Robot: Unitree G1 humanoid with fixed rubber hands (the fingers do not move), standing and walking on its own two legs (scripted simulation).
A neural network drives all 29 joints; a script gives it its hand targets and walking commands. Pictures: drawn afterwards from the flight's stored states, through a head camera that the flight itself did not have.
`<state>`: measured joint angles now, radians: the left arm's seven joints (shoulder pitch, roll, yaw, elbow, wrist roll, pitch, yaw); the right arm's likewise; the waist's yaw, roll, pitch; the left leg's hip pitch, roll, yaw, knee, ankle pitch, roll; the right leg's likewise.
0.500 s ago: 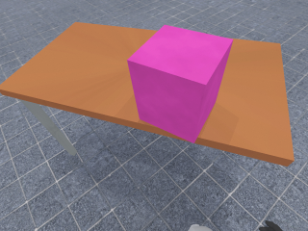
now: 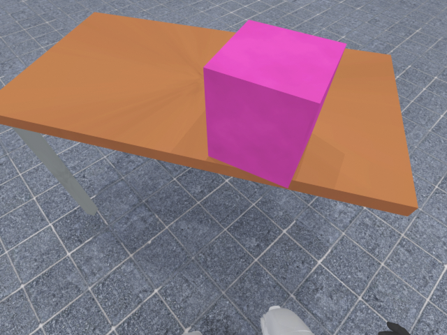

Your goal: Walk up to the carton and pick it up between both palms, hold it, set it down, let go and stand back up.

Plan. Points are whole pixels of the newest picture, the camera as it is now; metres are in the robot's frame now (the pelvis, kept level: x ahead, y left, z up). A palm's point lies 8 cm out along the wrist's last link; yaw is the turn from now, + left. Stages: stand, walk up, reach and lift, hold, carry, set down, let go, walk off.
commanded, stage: walk up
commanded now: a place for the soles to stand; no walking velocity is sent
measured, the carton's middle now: (268, 106) +0.57 -0.08 +0.06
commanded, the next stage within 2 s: none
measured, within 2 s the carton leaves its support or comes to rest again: neither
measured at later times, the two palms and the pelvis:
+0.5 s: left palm out of the picture +0.04 +0.24 -0.10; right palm out of the picture +0.07 -0.37 -0.13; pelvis -0.01 -0.07 +0.00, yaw -3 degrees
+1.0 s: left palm out of the picture +0.07 +0.28 -0.12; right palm out of the picture +0.05 -0.33 -0.10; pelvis -0.01 -0.02 +0.00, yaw -5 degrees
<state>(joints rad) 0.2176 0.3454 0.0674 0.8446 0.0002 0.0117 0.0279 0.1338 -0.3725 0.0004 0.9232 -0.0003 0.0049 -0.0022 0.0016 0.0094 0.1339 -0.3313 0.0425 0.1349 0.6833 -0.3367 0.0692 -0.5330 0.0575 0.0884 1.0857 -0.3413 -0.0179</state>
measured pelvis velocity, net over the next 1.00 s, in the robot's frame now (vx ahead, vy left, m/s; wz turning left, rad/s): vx -0.01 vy -0.02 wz -0.09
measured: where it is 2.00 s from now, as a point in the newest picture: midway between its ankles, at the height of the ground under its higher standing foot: outside the picture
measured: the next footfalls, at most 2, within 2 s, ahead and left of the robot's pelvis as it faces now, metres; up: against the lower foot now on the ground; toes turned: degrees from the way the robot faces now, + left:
right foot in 0.34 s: +0.06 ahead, -0.18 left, +0.00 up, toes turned +2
left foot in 0.74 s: +0.05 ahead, +0.07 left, +0.00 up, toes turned +2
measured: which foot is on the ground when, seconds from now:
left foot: down 0.00-0.34, up 0.36-0.72, down 0.74-1.00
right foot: up 0.00-0.32, down 0.34-0.74, up 0.76-1.00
